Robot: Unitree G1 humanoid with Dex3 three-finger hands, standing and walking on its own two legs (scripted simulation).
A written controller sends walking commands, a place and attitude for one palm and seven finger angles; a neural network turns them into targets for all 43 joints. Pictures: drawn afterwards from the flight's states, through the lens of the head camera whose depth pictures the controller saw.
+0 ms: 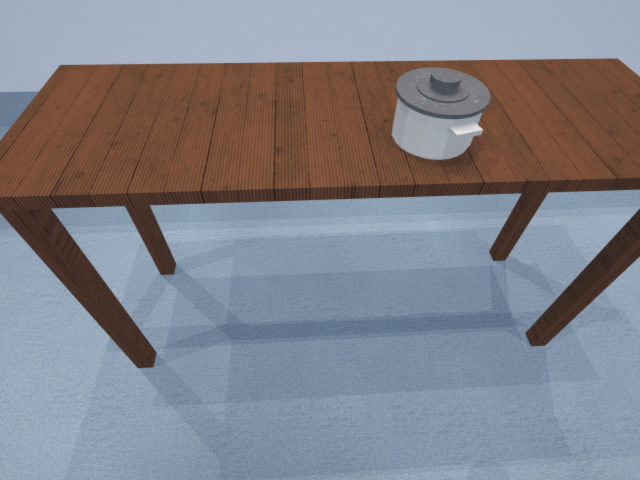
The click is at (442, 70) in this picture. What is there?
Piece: lid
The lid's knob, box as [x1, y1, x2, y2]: [430, 68, 461, 89]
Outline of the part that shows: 431,73 430,82 439,88 452,89 459,85 461,75 452,69 438,68 433,70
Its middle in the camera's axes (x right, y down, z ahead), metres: +0.22 -0.28 +0.69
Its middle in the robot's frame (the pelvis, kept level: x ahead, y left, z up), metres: +0.74 -0.18 +0.14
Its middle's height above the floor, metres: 0.91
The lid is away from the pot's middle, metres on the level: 0.00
